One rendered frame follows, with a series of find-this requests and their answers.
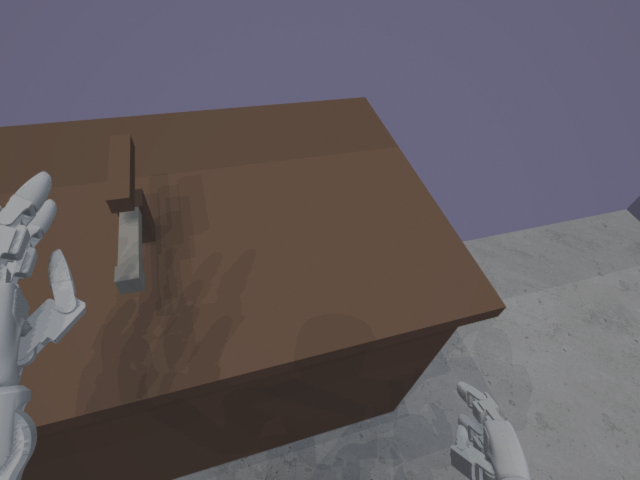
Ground robot right hand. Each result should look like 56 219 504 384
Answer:
451 381 531 480

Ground robot left forearm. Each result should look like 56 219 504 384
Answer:
0 385 37 480

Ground tap lever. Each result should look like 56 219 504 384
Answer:
114 207 145 295

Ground robot left hand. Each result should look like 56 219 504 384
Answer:
0 171 86 387

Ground counter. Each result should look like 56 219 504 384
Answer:
0 97 506 480

